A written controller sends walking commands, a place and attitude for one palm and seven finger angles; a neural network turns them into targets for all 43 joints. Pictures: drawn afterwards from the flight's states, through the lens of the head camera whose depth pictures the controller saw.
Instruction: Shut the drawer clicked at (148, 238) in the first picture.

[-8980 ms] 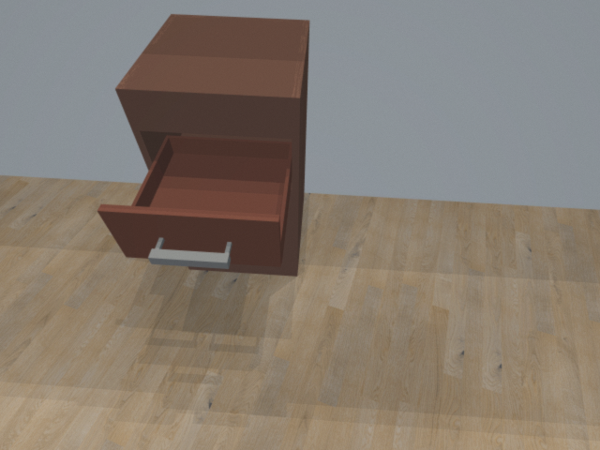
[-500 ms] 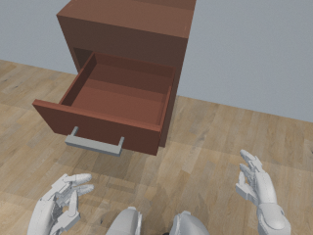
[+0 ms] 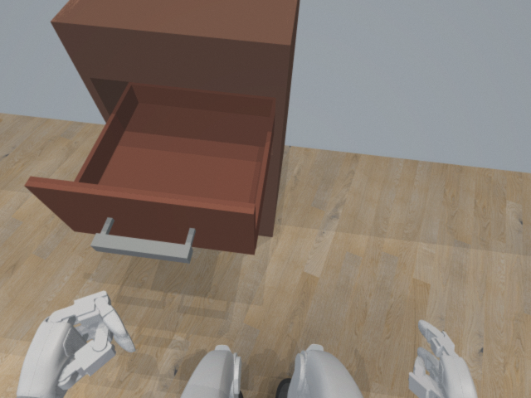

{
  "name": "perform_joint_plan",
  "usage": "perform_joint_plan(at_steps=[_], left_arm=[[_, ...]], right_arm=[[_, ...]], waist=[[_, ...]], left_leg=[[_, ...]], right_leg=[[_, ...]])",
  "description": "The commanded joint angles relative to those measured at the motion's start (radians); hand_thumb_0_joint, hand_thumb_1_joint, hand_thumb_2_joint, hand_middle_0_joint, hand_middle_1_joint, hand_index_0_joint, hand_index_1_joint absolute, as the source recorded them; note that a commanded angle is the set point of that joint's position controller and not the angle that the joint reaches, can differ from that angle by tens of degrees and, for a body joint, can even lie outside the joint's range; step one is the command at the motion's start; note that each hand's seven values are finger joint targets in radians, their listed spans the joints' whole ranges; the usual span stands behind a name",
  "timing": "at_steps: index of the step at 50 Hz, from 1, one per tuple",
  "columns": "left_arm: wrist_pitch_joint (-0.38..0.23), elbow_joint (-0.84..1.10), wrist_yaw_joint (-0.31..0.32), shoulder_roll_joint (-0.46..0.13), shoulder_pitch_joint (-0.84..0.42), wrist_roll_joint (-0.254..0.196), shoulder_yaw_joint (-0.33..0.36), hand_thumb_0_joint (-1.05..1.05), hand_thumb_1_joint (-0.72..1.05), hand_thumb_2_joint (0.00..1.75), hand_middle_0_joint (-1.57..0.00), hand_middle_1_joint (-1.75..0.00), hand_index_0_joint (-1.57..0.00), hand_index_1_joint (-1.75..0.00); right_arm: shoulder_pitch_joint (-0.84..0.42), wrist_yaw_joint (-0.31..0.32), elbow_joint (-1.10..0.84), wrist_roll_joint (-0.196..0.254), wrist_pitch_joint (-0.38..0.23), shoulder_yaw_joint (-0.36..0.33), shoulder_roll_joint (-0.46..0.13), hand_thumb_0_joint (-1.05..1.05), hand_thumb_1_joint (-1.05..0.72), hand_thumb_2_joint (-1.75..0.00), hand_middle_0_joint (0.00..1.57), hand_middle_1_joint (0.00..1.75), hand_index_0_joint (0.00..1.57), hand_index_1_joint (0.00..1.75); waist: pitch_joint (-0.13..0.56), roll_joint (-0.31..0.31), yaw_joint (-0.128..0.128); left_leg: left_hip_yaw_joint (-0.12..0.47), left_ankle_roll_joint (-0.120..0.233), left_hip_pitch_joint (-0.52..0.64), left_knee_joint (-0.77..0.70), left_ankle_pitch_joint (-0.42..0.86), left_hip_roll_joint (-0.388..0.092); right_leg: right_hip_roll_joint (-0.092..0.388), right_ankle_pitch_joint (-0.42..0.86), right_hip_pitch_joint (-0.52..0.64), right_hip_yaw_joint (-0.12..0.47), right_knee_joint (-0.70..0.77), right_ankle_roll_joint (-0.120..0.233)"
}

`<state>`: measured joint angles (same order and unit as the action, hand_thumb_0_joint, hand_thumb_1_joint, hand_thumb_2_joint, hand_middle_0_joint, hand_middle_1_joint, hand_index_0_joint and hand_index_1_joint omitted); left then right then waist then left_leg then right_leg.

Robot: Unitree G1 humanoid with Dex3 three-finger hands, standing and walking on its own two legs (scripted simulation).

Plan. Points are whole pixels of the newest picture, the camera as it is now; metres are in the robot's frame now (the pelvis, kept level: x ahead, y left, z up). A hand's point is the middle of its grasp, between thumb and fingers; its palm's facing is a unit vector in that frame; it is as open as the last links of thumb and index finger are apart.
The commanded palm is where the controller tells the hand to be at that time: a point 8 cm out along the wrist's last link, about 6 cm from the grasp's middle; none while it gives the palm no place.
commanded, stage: raise the hand and make a fist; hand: left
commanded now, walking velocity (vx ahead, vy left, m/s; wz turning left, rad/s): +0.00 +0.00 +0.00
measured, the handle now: (146, 237) +0.39 +0.23 -0.08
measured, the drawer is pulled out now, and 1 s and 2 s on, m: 0.28 0.28 0.28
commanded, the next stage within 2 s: bring the fist close to the handle in 0.86 s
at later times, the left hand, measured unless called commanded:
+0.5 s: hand (103, 348) +0.19 +0.21 +0.02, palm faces -0.06 -1.00 -0.01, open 3.3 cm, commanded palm +0.17 +0.26 +0.02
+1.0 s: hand (121, 349) +0.19 +0.19 +0.02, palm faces -0.10 -0.99 -0.03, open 3.3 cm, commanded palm +0.17 +0.26 +0.01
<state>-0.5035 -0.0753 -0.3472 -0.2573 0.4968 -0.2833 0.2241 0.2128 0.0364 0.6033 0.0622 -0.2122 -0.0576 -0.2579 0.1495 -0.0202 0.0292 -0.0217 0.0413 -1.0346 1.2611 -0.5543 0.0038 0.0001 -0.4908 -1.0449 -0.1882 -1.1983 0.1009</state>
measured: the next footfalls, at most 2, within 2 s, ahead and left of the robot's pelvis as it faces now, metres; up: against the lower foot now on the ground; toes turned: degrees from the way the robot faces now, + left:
none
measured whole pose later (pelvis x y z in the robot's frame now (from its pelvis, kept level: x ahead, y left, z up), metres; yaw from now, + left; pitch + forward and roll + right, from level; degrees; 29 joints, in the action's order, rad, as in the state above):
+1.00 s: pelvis +0.01 +0.04 -0.02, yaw -1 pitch +22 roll -4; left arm -0.46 0.19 -0.21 -0.21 0.63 -0.17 0.02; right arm 0.18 0.00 0.44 0.03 -0.15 -0.01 -0.22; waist 0.19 -0.02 -0.01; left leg -0.05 0.10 -1.13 1.37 -0.62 0.02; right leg 0.02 -0.53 -1.14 -0.16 -1.29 0.05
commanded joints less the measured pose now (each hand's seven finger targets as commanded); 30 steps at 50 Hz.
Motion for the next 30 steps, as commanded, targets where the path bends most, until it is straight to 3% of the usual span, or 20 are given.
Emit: perform_joint_plan(at_steps=[1, 3, 6, 10, 14, 16, 17, 21, 24, 27, 30], left_arm=[[-0.117, 0.216, -0.098, -0.132, -0.072, -0.072, 0.034, 0.0, 0.9, 0.9, -1.26, -1.45, -1.26, -1.45], [-0.139, 0.275, -0.08, -0.146, -0.053, -0.081, 0.061, 0.0, 0.9, 0.9, -1.3, -1.49, -1.3, -1.49], [-0.134, 0.301, -0.016, -0.126, -0.026, -0.058, 0.049, 0.0, 0.9, 0.9, -1.36, -1.56, -1.36, -1.56], [-0.049, 0.249, 0.017, -0.069, 0.021, -0.005, -0.027, 0.0, 0.9, 0.9, -1.4, -1.6, -1.4, -1.6], [0.036, 0.264, 0.007, -0.064, 0.037, 0.028, -0.074, 0.0, 0.9, 0.9, -1.4, -1.6, -1.4, -1.6], [0.046, 0.285, 0.016, -0.082, 0.04, 0.028, -0.056, 0.0, 0.9, 0.9, -1.4, -1.6, -1.4, -1.6], [0.041, 0.31, 0.026, -0.091, 0.052, 0.021, -0.03, 0.0, 0.9, 0.9, -1.4, -1.6, -1.4, -1.6], [-0.007, 0.339, 0.062, -0.067, 0.05, 0.019, -0.038, 0.0, 0.9, 0.9, -1.4, -1.6, -1.4, -1.6], [-0.048, 0.373, 0.073, -0.013, 0.064, 0.038, -0.12, 0.0, 0.9, 0.9, -1.4, -1.6, -1.4, -1.6], [-0.056, 0.399, 0.067, -0.007, 0.053, 0.061, -0.171, 0.0, 0.9, 0.9, -1.4, -1.6, -1.4, -1.6], [-0.033, 0.427, 0.07, -0.025, 0.078, 0.072, -0.168, 0.0, 0.9, 0.9, -1.4, -1.6, -1.4, -1.6]], right_arm=[[-0.078, 0.019, -0.178, 0.001, -0.123, -0.02, -0.108, 0.0, -0.9, -0.9, 0.2, 0.3, 0.2, 0.3], [-0.067, 0.019, -0.177, -0.008, -0.137, -0.021, -0.105, 0.0, -0.9, -0.9, 0.2, 0.3, 0.2, 0.3], [-0.074, 0.008, -0.165, -0.022, -0.135, -0.022, -0.097, 0.0, -0.9, -0.9, 0.2, 0.3, 0.2, 0.3], [-0.105, 0.0, -0.201, -0.017, -0.097, -0.015, -0.094, 0.0, -0.9, -0.9, 0.2, 0.3, 0.2, 0.3], [-0.118, -0.001, -0.25, -0.011, -0.062, -0.006, -0.098, 0.0, -0.9, -0.9, 0.2, 0.3, 0.2, 0.3], [-0.126, 0.003, -0.258, -0.014, -0.052, -0.002, -0.094, 0.0, -0.9, -0.9, 0.2, 0.3, 0.2, 0.3], [-0.115, 0.004, -0.263, -0.016, -0.05, -0.003, -0.088, 0.0, -0.9, -0.9, 0.2, 0.3, 0.2, 0.3], [-0.109, 0.001, -0.262, -0.027, -0.05, 0.001, -0.083, 0.0, -0.9, -0.9, 0.2, 0.3, 0.2, 0.3], [-0.092, -0.013, -0.265, -0.037, -0.059, 0.004, -0.092, 0.0, -0.9, -0.9, 0.2, 0.3, 0.2, 0.3], [-0.079, -0.021, -0.265, -0.037, -0.063, 0.002, -0.11, 0.0, -0.9, -0.9, 0.2, 0.3, 0.2, 0.3], [-0.076, -0.024, -0.281, -0.033, -0.052, -0.005, -0.118, 0.0, -0.9, -0.9, 0.2, 0.3, 0.2, 0.3]], waist=[[0.252, 0.013, 0.012], [0.315, -0.036, -0.017], [0.323, -0.093, -0.033], [0.233, -0.059, -0.019], [0.208, -0.044, -0.018], [0.213, -0.029, -0.027], [0.245, -0.019, -0.036], [0.231, -0.039, -0.038], [0.234, -0.095, -0.027], [0.257, -0.095, -0.011], [0.275, -0.079, -0.02]], left_leg=[[0.071, 0.007, -0.013, -0.079, 0.147, -0.001], [0.078, 0.006, 0.048, -0.098, 0.201, -0.004], [0.087, 0.001, 0.111, -0.124, 0.253, -0.005], [0.1, -0.001, 0.092, -0.162, 0.188, -0.004], [0.119, -0.005, 0.11, -0.203, 0.155, -0.004], [0.122, -0.005, 0.111, -0.202, 0.176, -0.004], [0.125, -0.01, 0.126, -0.201, 0.199, -0.005], [0.139, -0.03, 0.14, -0.192, 0.229, -0.008], [0.172, -0.058, 0.191, -0.195, 0.253, -0.018], [0.22, -0.074, 0.222, -0.193, 0.281, -0.036], [0.241, -0.083, 0.215, -0.203, 0.258, -0.041]], right_leg=[[0.037, -0.068, 0.282, 0.309, 0.248, -0.08], [0.023, -0.008, 0.293, 0.275, 0.207, -0.067], [0.007, 0.061, 0.252, 0.215, 0.156, -0.056], [0.006, 0.01, 0.196, 0.179, 0.165, -0.061], [0.001, 0.001, 0.178, 0.152, 0.168, -0.061], [-0.004, 0.019, 0.185, 0.147, 0.16, -0.057], [-0.006, 0.041, 0.197, 0.14, 0.15, -0.058], [-0.014, 0.053, 0.144, 0.121, 0.112, -0.053], [-0.011, 0.043, 0.06, 0.105, 0.072, -0.053], [-0.006, 0.043, 0.001, 0.108, 0.038, -0.06], [-0.001, 0.039, 0.0, 0.113, 0.023, -0.063]])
